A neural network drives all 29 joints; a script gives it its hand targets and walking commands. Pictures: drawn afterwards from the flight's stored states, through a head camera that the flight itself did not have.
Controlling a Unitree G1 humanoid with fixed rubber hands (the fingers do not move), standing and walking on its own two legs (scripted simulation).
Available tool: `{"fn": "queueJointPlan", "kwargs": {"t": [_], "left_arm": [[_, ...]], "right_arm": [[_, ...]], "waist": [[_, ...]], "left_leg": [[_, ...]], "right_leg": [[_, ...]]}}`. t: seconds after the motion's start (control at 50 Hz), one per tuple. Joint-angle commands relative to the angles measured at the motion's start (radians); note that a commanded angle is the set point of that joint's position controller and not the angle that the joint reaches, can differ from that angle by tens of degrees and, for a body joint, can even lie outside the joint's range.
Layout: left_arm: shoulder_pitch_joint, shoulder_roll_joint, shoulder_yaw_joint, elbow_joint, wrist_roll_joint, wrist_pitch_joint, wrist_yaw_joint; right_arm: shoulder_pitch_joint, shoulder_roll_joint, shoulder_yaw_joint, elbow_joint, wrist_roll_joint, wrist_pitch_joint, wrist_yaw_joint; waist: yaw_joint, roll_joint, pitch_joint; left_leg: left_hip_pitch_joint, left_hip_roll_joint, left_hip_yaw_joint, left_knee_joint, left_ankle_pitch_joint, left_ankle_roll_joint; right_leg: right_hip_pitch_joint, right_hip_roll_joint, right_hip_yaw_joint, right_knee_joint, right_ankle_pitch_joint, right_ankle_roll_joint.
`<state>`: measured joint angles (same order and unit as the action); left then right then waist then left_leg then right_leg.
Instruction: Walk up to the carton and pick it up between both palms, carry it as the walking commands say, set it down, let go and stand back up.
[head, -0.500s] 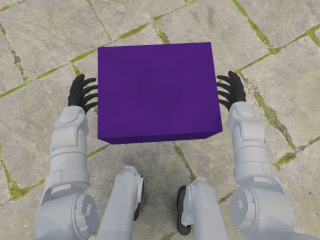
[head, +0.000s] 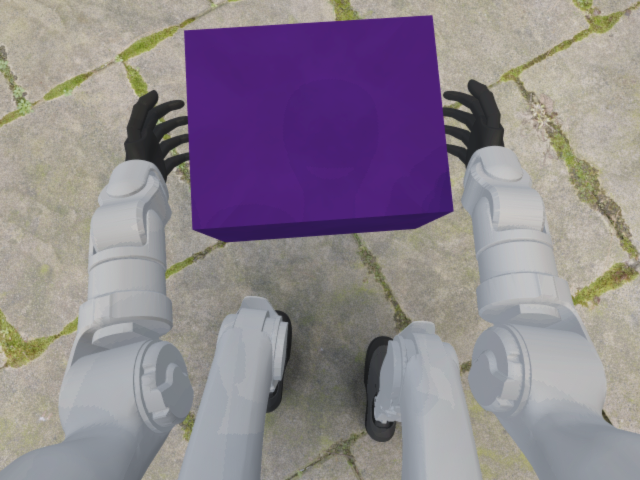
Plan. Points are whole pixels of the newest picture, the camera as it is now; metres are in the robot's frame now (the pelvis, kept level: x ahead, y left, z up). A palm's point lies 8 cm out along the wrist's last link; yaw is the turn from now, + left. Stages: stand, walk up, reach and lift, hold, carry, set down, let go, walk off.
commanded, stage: set down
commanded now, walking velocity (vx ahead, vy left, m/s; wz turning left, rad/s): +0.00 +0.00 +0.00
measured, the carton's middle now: (315, 143) +0.52 +0.08 -0.18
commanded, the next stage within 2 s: none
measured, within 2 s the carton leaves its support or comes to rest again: rests again in 1.80 s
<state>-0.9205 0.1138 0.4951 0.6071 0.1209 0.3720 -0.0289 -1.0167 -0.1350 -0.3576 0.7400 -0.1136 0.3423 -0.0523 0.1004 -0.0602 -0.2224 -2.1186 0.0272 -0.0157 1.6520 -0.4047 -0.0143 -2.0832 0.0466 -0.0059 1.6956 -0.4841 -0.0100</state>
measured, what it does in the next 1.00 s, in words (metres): lowers itself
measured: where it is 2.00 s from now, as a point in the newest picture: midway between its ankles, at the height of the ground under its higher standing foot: (324, 391)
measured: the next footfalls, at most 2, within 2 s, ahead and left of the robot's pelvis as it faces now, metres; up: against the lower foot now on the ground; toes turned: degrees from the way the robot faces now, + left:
none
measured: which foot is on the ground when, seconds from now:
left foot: down 0.00-1.00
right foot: down 0.00-1.00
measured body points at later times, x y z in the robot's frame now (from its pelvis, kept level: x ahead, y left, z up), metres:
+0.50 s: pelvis -0.01 +0.00 -0.06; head +0.32 +0.03 +0.24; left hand +0.47 +0.27 -0.19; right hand +0.54 -0.11 -0.20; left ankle +0.12 +0.13 -0.47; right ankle +0.10 -0.11 -0.47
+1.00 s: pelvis -0.01 +0.01 -0.11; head +0.35 +0.04 +0.15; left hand +0.49 +0.27 -0.28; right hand +0.56 -0.11 -0.29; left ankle +0.12 +0.13 -0.47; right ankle +0.10 -0.11 -0.47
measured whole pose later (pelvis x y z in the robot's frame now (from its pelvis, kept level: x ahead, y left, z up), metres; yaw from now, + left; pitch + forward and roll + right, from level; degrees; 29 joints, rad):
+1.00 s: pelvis -0.01 +0.01 -0.11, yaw +0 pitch +46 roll -1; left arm -1.20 0.27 0.35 0.80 -0.05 0.25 0.06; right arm -1.31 -0.33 -0.15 0.95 0.09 0.23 -0.11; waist 0.11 -0.04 0.12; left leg -2.39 0.02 -0.01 2.05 -0.47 0.00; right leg -2.35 0.05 0.00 2.10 -0.56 0.01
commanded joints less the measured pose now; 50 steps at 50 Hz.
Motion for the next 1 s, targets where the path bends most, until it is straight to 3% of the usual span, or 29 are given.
{"fn": "queueJointPlan", "kwargs": {"t": [0.0, 0.4, 0.72, 0.98], "left_arm": [[-0.663, -0.801, -0.516, -0.057, -0.17, -0.025, -0.294], [-0.794, -0.74, -0.537, -0.071, -0.209, -0.047, -0.271], [-0.82, -0.656, -0.561, -0.053, -0.245, -0.109, -0.218], [-0.894, -0.565, -0.56, 0.027, -0.301, -0.175, -0.171]], "right_arm": [[-0.623, 0.918, 0.461, -0.067, 0.163, -0.032, 0.29], [-0.757, 0.842, 0.489, -0.086, 0.209, -0.051, 0.272], [-0.798, 0.736, 0.518, -0.067, 0.261, -0.114, 0.237], [-0.89, 0.625, 0.548, -0.013, 0.326, -0.177, 0.194]], "waist": [[0.061, -0.031, -1.024], [0.064, -0.031, -1.054], [0.066, -0.019, -0.995], [0.067, -0.01, -0.904]], "left_leg": [[0.624, -0.124, 0.092, -0.09, 0.213, -0.008], [0.531, -0.108, 0.095, 0.066, 0.212, -0.004], [0.526, -0.09, 0.08, 0.192, 0.284, -0.009], [0.528, -0.075, 0.069, 0.296, 0.299, -0.008]], "right_leg": [[0.474, 0.119, -0.044, -0.139, 0.15, 0.009], [0.371, 0.102, -0.057, 0.036, 0.142, 0.01], [0.284, 0.093, -0.061, 0.168, 0.172, 0.014], [0.253, 0.079, -0.048, 0.266, 0.167, 0.007]]}}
